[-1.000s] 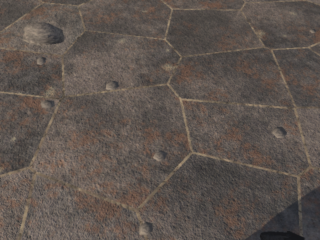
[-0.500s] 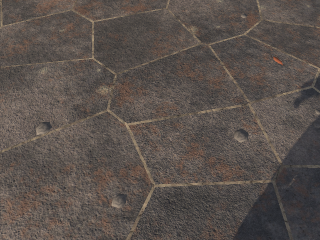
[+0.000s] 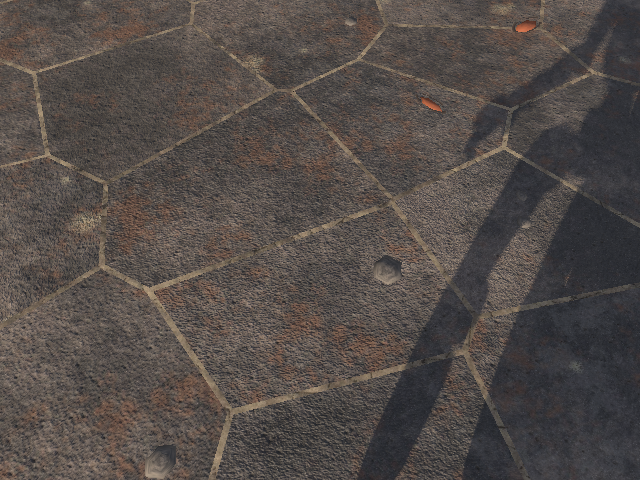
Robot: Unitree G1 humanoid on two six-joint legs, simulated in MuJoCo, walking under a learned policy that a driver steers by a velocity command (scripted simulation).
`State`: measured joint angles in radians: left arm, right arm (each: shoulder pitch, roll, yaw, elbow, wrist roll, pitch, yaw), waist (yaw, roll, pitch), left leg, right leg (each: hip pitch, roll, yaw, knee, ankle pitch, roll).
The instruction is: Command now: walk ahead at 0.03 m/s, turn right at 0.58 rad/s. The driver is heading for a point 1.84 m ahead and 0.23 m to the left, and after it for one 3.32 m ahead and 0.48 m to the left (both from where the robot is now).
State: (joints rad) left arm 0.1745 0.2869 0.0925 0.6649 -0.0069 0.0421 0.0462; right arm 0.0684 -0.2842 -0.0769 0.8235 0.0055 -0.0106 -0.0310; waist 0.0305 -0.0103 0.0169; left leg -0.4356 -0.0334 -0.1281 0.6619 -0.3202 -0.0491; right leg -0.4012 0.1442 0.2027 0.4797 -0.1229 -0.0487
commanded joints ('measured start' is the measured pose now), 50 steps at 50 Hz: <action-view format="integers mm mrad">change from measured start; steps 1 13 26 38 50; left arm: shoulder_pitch -46 -8 -54 -49 -33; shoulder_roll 155 76 61 66 61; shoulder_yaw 40 14 -19 -27 -30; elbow -85 -63 -31 38 159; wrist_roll -8 -10 29 16 10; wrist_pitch -2 -3 -23 -39 -43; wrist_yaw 3 -11 -34 -33 -24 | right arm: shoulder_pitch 55 61 67 111 123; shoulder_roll -94 -118 -96 -99 -98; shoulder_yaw -25 -22 14 11 12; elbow -52 -99 -64 14 88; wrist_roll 6 -15 -27 -15 -10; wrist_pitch -25 4 -19 3 6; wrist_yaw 13 5 32 16 -2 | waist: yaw -52 -47 -51 -54 -53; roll -141 168 -120 -13 -1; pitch -134 -76 -99 -32 -20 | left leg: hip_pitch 130 361 189 250 263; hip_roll -12 247 86 93 90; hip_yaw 35 -58 133 134 140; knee -189 -328 -178 -204 -213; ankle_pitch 68 458 131 211 206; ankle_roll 24 263 6 7 16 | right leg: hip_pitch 126 -207 268 208 205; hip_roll -223 -84 -269 -207 -176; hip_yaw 317 -92 -19 -71 -109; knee -111 521 -74 -44 -39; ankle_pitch -43 -263 108 93 71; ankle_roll -125 140 -48 -8 10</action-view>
